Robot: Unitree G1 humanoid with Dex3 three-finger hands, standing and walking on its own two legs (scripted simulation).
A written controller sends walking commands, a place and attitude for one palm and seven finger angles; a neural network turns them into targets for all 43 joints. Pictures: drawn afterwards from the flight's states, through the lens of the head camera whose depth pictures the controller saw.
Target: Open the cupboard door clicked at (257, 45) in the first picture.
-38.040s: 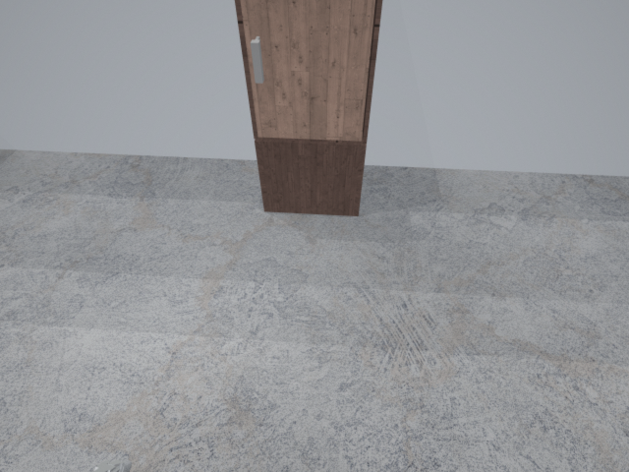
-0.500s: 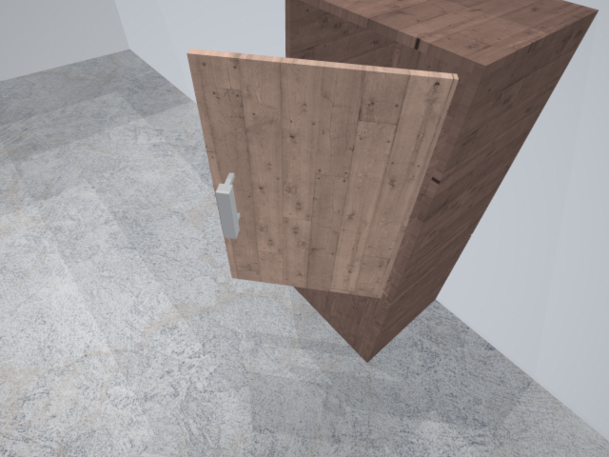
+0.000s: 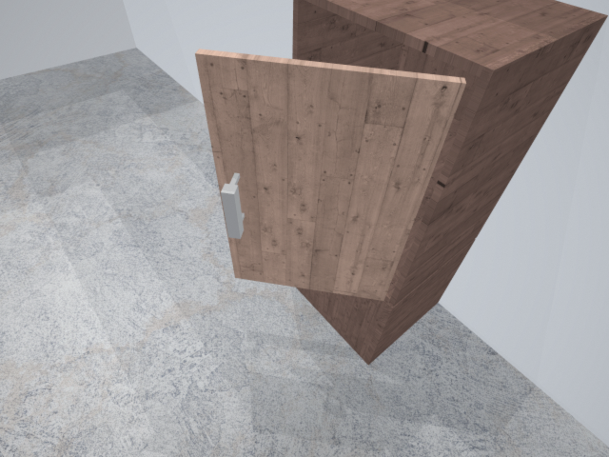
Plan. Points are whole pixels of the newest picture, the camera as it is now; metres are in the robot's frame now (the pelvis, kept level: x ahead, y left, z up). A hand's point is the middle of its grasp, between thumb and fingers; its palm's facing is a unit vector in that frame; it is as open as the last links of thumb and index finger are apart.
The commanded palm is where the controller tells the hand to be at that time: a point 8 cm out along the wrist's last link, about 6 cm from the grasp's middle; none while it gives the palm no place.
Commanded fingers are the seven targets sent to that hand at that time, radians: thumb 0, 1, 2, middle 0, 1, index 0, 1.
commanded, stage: look again from close up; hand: left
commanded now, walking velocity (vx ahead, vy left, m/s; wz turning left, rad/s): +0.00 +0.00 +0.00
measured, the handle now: (236, 205) +0.57 +0.18 -0.05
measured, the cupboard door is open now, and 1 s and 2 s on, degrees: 41 41 41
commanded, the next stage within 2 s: shuffle to correct the standing spot in 0.10 s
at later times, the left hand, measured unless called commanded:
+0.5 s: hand out of the picture +0.06 +0.23 -0.18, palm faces -0.03 -0.95 -0.30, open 7.4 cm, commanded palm none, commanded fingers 0.00 0.90 0.90 -0.20 -0.30 -0.20 -0.30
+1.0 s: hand out of the picture +0.04 +0.23 -0.17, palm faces -0.03 -0.96 -0.29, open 7.4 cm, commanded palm none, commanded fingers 0.00 0.90 0.90 -0.20 -0.30 -0.20 -0.30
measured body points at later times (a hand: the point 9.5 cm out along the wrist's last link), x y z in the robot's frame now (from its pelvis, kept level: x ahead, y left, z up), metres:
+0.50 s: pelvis +0.01 +0.01 -0.01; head +0.02 +0.01 +0.44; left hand +0.06 +0.28 -0.15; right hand +0.06 -0.27 -0.15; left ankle -0.04 +0.09 -0.75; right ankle +0.02 -0.11 -0.75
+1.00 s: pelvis -0.03 +0.01 -0.01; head -0.05 +0.01 +0.44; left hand +0.04 +0.28 -0.15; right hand +0.04 -0.28 -0.14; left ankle -0.04 +0.09 -0.75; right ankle +0.02 -0.11 -0.75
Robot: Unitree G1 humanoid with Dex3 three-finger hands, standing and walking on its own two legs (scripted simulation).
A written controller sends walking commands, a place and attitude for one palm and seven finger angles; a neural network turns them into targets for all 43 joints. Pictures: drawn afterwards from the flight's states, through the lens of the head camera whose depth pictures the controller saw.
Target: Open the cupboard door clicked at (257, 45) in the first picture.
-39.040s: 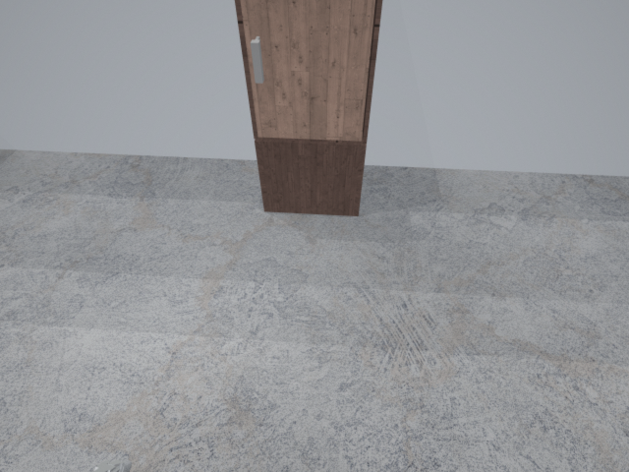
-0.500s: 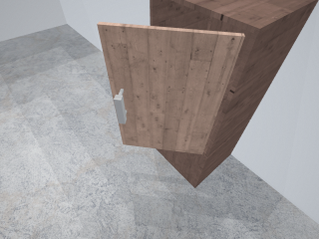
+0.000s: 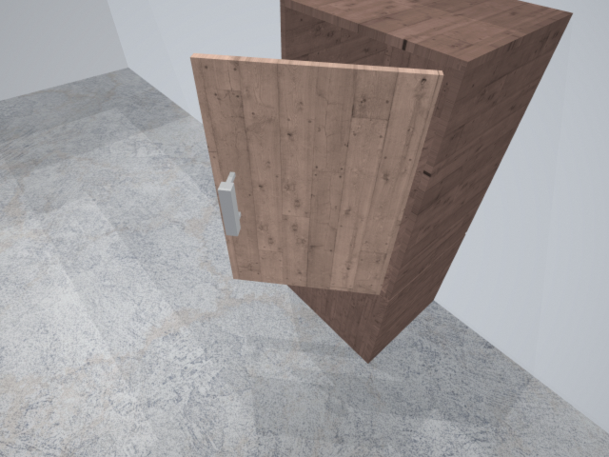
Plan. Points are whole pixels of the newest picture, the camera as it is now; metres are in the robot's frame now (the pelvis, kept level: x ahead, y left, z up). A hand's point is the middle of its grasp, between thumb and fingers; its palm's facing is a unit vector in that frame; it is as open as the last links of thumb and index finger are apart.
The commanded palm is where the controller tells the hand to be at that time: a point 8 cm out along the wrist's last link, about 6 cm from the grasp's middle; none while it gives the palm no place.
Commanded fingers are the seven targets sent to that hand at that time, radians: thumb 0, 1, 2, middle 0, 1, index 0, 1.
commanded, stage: come to a stop and stand still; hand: left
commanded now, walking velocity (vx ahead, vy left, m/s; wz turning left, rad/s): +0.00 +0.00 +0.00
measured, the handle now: (232, 203) +0.60 +0.19 -0.04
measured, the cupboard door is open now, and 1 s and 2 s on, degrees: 41 41 41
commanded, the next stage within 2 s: look again from close up in 0.36 s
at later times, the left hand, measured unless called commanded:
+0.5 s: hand out of the picture +0.01 +0.22 -0.17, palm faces -0.01 -0.96 -0.28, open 7.4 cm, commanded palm none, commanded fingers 0.00 0.90 0.90 -0.20 -0.30 -0.20 -0.30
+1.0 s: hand out of the picture +0.05 +0.24 -0.16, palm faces +0.00 -0.95 -0.30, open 7.4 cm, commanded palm none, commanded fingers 0.00 0.90 0.90 -0.20 -0.30 -0.20 -0.30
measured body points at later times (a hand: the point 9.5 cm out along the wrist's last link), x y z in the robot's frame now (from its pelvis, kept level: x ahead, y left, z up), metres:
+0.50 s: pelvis -0.01 +0.00 +0.00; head -0.01 +0.01 +0.45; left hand +0.01 +0.27 -0.15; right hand +0.02 -0.28 -0.14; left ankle -0.01 +0.08 -0.74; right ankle +0.05 -0.11 -0.74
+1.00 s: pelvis +0.00 +0.00 +0.01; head +0.00 +0.01 +0.46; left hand +0.05 +0.29 -0.14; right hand +0.08 -0.28 -0.13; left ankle -0.01 +0.08 -0.74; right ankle +0.05 -0.11 -0.74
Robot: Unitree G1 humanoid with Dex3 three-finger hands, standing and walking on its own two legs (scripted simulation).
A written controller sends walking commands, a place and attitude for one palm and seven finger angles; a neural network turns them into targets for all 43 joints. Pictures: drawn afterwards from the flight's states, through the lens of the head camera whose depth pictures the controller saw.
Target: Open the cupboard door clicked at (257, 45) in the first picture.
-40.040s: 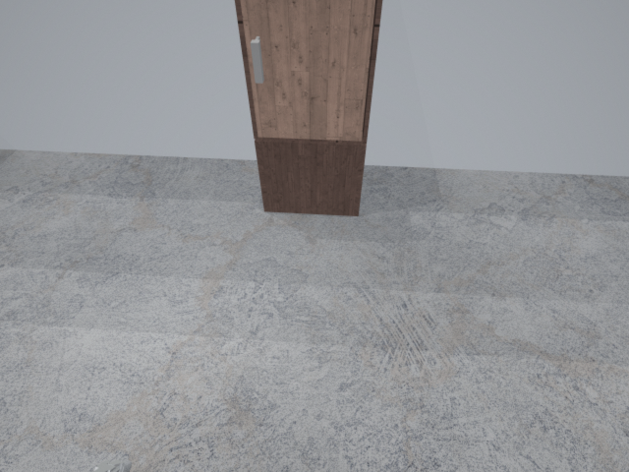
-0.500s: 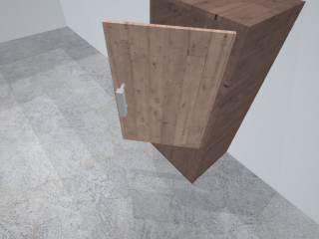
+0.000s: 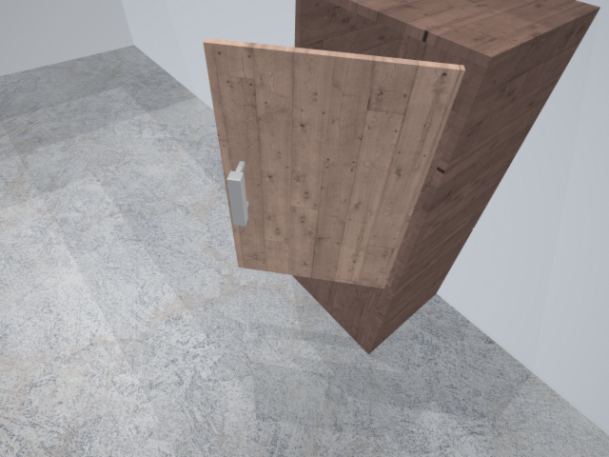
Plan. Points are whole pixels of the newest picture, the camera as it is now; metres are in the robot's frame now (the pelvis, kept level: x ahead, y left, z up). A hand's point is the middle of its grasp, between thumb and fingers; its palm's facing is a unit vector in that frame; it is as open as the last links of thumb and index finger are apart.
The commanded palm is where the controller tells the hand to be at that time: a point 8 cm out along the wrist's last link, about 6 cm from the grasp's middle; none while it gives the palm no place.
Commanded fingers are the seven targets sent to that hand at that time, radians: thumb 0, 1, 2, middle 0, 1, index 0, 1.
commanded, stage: raise the hand with hooked fingers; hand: left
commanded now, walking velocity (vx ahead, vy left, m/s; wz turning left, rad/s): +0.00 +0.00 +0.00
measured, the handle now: (241, 193) +0.61 +0.17 -0.05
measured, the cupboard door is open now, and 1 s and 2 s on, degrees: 41 41 41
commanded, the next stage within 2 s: none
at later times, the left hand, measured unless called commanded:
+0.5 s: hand (140, 437) +0.16 +0.23 -0.09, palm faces -0.04 -1.00 -0.05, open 8.5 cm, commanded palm +0.14 +0.29 -0.07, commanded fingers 0.00 0.41 0.69 -0.23 -0.62 -0.23 -0.62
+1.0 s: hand (129, 405) +0.19 +0.25 -0.07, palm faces -0.09 -1.00 -0.05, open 11.5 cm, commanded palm +0.17 +0.30 -0.05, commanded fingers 0.00 -0.17 0.44 -0.28 -0.99 -0.28 -0.99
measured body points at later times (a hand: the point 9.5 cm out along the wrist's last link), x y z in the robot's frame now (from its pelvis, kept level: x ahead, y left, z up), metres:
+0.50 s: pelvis -0.01 -0.03 -0.11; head +0.06 -0.01 +0.33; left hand +0.16 +0.29 -0.08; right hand +0.23 -0.26 -0.16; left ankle -0.01 +0.07 -0.75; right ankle +0.05 -0.12 -0.75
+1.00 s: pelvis -0.03 -0.01 -0.11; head +0.05 +0.01 +0.33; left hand +0.19 +0.31 -0.06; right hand +0.16 -0.26 -0.18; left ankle -0.01 +0.07 -0.75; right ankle +0.05 -0.12 -0.75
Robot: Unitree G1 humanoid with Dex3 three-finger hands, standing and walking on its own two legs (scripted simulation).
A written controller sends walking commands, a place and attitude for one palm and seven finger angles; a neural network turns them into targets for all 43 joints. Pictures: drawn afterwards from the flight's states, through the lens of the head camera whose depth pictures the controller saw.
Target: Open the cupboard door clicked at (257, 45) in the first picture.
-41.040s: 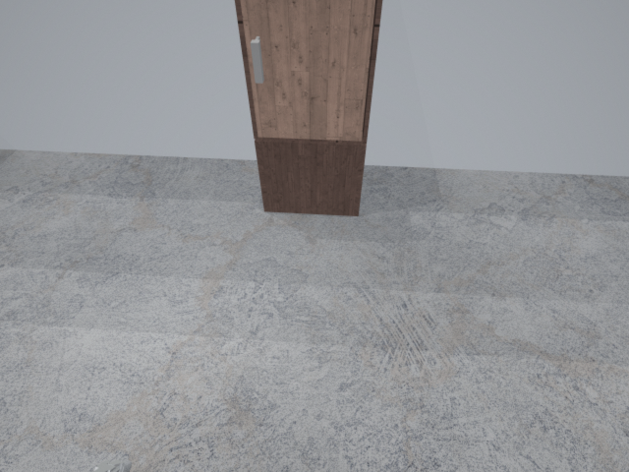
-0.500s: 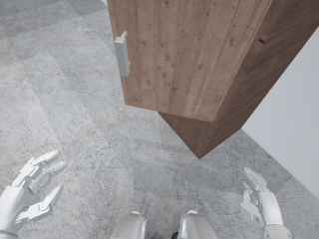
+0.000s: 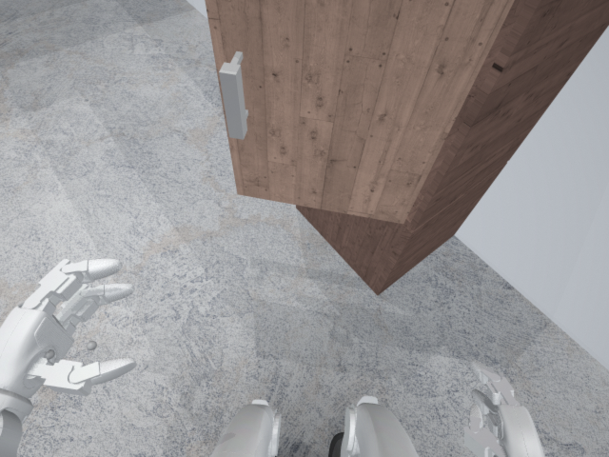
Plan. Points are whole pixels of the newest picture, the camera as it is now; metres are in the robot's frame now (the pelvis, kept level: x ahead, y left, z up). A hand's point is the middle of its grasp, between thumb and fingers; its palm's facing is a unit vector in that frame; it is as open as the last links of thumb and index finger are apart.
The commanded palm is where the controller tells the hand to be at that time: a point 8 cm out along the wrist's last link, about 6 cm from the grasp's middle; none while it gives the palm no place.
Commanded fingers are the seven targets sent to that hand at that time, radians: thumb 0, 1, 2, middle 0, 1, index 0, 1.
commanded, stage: raise the hand with hooked fingers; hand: left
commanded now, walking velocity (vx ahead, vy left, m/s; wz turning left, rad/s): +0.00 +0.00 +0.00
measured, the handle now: (238, 95) +0.64 +0.17 +0.07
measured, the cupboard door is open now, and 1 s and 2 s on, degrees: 41 41 41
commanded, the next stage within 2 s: move the hooked fingers beside the handle in 1.20 s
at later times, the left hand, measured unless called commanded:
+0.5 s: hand (63, 302) +0.26 +0.30 +0.06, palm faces -0.08 -1.00 -0.05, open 13.8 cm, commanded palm +0.25 +0.34 +0.07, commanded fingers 0.00 -0.50 0.30 -0.30 -1.20 -0.30 -1.20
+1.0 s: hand (81, 273) +0.30 +0.29 +0.07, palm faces -0.10 -0.99 -0.04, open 14.0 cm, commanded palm +0.28 +0.33 +0.08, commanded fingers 0.00 -0.50 0.30 -0.30 -1.20 -0.30 -1.20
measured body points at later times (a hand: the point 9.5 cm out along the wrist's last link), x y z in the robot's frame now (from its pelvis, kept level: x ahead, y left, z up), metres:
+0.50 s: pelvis +0.01 +0.03 +0.01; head +0.08 +0.06 +0.46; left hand +0.26 +0.35 +0.07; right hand +0.20 -0.21 -0.05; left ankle +0.02 +0.08 -0.63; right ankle +0.08 -0.11 -0.63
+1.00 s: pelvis +0.02 +0.01 +0.02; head +0.10 +0.04 +0.46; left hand +0.30 +0.34 +0.07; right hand +0.18 -0.24 -0.05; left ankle +0.02 +0.08 -0.63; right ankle +0.08 -0.11 -0.63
